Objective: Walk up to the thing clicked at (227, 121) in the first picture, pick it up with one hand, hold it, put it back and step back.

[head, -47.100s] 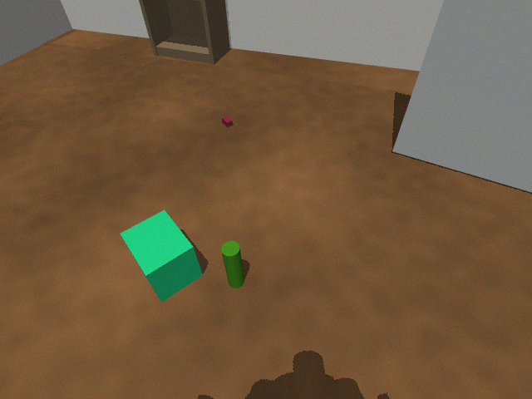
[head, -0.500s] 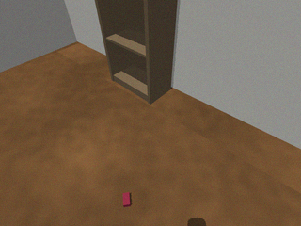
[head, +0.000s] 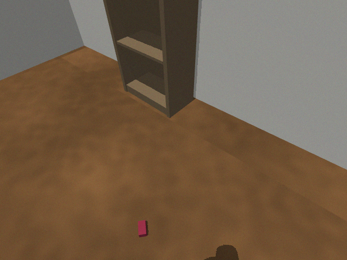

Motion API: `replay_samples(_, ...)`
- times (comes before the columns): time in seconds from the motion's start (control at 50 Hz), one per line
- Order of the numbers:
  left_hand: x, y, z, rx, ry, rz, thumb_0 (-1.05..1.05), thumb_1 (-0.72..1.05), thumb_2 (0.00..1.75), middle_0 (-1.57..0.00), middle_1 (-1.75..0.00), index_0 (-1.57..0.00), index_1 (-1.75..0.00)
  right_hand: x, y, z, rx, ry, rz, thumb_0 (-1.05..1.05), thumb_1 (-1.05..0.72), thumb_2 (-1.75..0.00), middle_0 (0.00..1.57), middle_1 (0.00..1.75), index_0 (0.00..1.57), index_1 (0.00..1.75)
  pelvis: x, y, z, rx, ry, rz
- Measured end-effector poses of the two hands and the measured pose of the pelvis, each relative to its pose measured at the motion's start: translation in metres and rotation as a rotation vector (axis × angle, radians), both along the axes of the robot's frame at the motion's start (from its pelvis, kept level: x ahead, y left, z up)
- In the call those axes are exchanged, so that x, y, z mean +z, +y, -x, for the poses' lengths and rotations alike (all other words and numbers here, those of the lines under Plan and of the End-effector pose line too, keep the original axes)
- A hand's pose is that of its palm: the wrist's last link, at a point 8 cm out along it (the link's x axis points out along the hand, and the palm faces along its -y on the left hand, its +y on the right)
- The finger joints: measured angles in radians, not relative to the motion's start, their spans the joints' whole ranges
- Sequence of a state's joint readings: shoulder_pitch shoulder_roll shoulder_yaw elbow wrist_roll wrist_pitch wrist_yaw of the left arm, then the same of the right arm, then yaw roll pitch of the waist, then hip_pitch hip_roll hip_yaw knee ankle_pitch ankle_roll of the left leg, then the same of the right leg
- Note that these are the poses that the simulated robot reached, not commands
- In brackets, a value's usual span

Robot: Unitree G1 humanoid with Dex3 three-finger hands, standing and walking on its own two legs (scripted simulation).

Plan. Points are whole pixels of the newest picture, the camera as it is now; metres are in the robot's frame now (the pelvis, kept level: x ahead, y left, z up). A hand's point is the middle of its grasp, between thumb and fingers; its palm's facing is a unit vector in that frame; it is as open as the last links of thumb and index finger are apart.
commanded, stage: stand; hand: left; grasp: from above
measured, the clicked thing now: (142, 228) +0.46 +0.22 -0.76
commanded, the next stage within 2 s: step back in 1.26 s
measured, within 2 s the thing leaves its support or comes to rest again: neither
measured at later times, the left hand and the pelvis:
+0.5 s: hand out of the picture +0.09 +0.24 -0.16, palm faces +0.01 -0.94 -0.34, open 7.4 cm; pelvis +0.01 +0.00 +0.00, yaw -1 degrees
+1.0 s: hand out of the picture +0.08 +0.25 -0.16, palm faces -0.01 -0.94 -0.34, open 7.4 cm; pelvis +0.01 +0.00 +0.00, yaw -1 degrees
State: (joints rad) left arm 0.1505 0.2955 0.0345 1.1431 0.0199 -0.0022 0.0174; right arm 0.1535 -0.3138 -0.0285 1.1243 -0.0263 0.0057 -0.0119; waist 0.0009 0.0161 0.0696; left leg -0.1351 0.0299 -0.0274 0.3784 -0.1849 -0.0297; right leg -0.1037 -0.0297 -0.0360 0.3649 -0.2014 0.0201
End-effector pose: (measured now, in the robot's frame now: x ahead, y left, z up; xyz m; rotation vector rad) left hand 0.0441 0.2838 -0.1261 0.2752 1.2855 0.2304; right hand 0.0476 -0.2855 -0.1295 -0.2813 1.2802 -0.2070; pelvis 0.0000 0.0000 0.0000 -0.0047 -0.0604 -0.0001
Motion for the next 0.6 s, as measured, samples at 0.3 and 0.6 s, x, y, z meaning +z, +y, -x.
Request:
replay_samples(0.3,0.005,0.001,-0.033,-0.018,-0.040,-0.002,0.00,0.91,0.90,-0.20,-0.30,-0.20,-0.30,0.002,-0.001,-0.018,0.005,-0.026,0.005,0.00,-0.90,-0.90,0.20,0.30,0.20,0.30,0.002,0.000,-0.010,-0.011,0.008,-0.003)
replay_samples(0.6,0.008,0.005,-0.038,-0.029,-0.050,-0.008,0.00,0.91,0.90,-0.20,-0.30,-0.20,-0.30,0.005,-0.004,-0.022,0.007,-0.035,0.010,0.00,-0.90,-0.90,0.21,0.30,0.20,0.30,0.002,0.000,-0.009,-0.012,0.011,-0.004)
